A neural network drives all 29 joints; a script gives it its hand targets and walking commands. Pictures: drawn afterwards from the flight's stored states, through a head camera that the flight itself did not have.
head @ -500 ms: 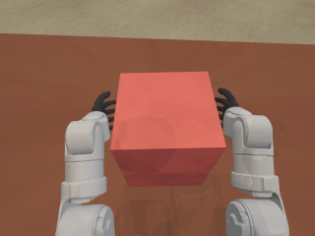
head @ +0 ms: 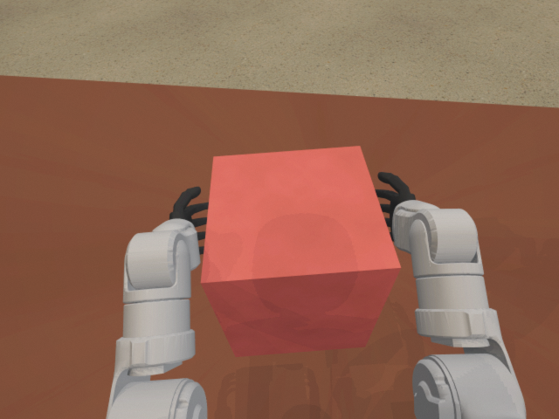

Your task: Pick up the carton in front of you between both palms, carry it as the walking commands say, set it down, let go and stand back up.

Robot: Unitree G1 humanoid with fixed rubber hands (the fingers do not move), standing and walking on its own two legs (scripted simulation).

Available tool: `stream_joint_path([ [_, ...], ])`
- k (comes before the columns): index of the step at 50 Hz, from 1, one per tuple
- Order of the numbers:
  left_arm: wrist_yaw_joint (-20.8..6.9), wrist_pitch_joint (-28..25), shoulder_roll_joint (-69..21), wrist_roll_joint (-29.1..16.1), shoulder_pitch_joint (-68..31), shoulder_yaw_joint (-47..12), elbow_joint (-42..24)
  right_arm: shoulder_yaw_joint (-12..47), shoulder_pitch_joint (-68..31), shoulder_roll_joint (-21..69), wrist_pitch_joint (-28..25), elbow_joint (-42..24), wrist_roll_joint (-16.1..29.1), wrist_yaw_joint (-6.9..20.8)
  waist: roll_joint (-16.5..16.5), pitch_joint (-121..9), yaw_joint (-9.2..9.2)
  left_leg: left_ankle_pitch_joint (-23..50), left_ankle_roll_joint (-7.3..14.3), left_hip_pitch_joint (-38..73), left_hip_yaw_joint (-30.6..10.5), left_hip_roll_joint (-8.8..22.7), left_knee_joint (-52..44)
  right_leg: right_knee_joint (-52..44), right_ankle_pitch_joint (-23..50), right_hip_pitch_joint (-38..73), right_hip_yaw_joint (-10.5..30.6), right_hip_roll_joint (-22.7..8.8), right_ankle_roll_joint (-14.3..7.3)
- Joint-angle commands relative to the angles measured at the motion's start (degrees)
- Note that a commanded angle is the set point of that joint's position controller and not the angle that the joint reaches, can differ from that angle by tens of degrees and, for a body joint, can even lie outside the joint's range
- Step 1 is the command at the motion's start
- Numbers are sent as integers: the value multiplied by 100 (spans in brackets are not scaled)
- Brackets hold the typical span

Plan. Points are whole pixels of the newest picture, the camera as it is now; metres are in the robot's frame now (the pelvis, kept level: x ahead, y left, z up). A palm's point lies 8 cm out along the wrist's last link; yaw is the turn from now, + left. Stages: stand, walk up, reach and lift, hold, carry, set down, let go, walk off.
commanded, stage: carry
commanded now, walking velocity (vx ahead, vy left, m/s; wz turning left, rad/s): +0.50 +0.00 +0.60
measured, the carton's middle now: (294, 257) +0.36 -0.01 +0.02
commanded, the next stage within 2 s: none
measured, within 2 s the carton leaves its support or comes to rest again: neither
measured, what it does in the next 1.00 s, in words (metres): goes down: left foot 0.04 m lower, then right foot 0.05 m lower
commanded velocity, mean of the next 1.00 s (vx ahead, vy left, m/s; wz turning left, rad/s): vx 0.50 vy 0.00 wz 0.02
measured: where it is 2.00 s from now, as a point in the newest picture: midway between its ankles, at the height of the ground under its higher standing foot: (270, 215)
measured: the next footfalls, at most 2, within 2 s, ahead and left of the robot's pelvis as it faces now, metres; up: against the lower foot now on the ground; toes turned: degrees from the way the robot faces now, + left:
left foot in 0.34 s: +0.35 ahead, +0.06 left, -0.04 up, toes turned +14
right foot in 0.80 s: +0.67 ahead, +0.00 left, -0.08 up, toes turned +16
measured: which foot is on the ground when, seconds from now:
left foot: up 0.00-0.32, down 0.34-0.82, up 0.84-1.00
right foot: down 0.00-0.34, up 0.36-0.78, down 0.80-1.00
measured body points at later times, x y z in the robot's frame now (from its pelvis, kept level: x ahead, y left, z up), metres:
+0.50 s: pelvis +0.30 +0.02 -0.04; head +0.35 +0.03 +0.41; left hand +0.63 +0.25 +0.05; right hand +0.70 -0.05 +0.05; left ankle +0.32 +0.05 -0.76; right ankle +0.28 -0.13 -0.67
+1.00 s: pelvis +0.60 +0.02 -0.08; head +0.64 +0.02 +0.37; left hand +0.91 +0.26 +0.00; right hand +0.99 -0.03 -0.01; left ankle +0.54 +0.14 -0.73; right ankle +0.64 -0.02 -0.81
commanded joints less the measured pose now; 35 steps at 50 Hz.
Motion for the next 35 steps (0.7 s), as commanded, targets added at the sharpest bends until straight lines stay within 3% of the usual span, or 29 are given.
stream_joint_path([
  [1,-1308,-235,-6196,-2849,-4913,-4087,-1247,3880,-4315,6748,-161,-1165,2417,1239,-353,-2909,189,569,-93,-991,-113,343,-419,-998,2047,2807,1988,-1838,-175],
  [6,-1354,-274,-6109,-3103,-4640,-4229,-1599,4027,-3917,6559,-250,-1599,2141,939,-851,-3089,408,1604,-52,-1355,388,180,-1531,-700,4198,3608,822,-1526,-30],
  [11,-1359,-218,-5735,-3073,-4242,-4304,-1745,4049,-3663,6047,-160,-1808,1888,843,-688,-2837,634,2800,128,-970,996,-243,-3649,-418,4632,4213,93,-1160,160],
  [13,-1360,-164,-5577,-2997,-4070,-4271,-1576,3972,-3426,5810,-69,-1631,1781,864,-783,-2768,541,3227,304,-93,1308,-543,-4578,62,5174,4020,-301,-1097,324],
  [15,-1382,-123,-5464,-2940,-3924,-4249,-1289,3866,-3274,5646,-5,-1373,1717,930,-1015,-2882,179,3649,544,1126,1190,-560,-5072,1131,5430,3432,-483,-1293,439],
  [16,-1400,-111,-5438,-2925,-3954,-4255,-1135,3808,-3172,5628,9,-1230,1704,973,-799,-2950,-120,4343,658,1993,1030,-355,-5761,2072,4766,2917,-601,-1225,484],
  [17,-1424,-107,-5443,-2888,-4102,-4256,-1017,3758,-3146,5635,21,-1113,1694,1028,-163,-2813,-258,5178,704,3230,462,143,-5696,3118,1777,1572,-430,-923,495],
  [18,-1435,-56,-5458,-2856,-4170,-4211,-685,3569,-3123,5497,45,-850,1701,1055,879,-3014,-62,8902,917,4787,-949,1200,-3905,3858,-2449,-315,4,-386,602],
  [19,-1403,-7,-5492,-2800,-3898,-4017,-446,3437,-2949,5356,69,-560,1598,1081,1405,-3837,-299,8839,2126,6366,-2442,2081,-3886,5187,-3162,-1955,619,60,834],
  [20,-1375,8,-5466,-2722,-4016,-3990,-594,3453,-2895,5618,57,-418,1691,1141,1231,-4053,-467,6315,2333,6333,-2831,2119,-4238,5356,-2953,-2418,1061,-199,775],
  [21,-1351,-6,-5608,-2665,-4302,-3989,-704,3550,-3193,5928,27,-625,1850,1223,642,-3612,-415,4845,2002,5561,-2634,1830,-4553,4586,-2544,-2499,1279,-436,719],
  [22,-1324,-43,-5736,-2612,-4513,-3935,-802,3701,-3723,6229,12,-874,2107,1294,84,-3227,-311,4669,1767,4826,-2432,1589,-4674,3954,-2293,-2355,1228,-497,783],
  [23,-1287,-77,-5820,-2573,-4543,-3878,-799,3831,-4219,6457,9,-1049,2365,1342,-132,-3043,-208,4813,1651,4188,-2207,1422,-4756,3501,-2159,-2037,1199,-545,861],
  [24,-1248,-107,-5872,-2528,-4549,-3810,-789,3948,-4537,6646,-9,-1146,2573,1370,-92,-3022,-158,4857,1572,3656,-2043,1305,-4814,3148,-2031,-1642,1120,-551,925],
  [26,-1163,-177,-5964,-2461,-4572,-3777,-856,4048,-4821,6835,-68,-1346,2814,1393,186,-3040,-156,5622,1438,3223,-1748,1059,-4696,2629,-1498,-1333,950,-431,985],
  [29,-1019,-232,-5936,-2354,-4515,-3815,-1104,4035,-4745,6833,-109,-1574,2899,1379,477,-3358,-225,6280,1242,3628,-1348,819,-4391,1961,-450,-1519,878,-320,929],
  [32,-963,-187,-5834,-2406,-4530,-3996,-1411,4011,-4410,6610,-106,-1711,2757,1314,545,-3362,-368,5961,1052,3849,-952,576,-4173,909,523,-1489,707,-139,699],
  [35,-1032,-67,-5719,-2483,-4337,-4133,-1251,3913,-3769,6266,-67,-1430,2422,1229,529,-3206,-546,5278,913,3882,-647,498,-3728,-305,1424,-1180,460,69,501],
])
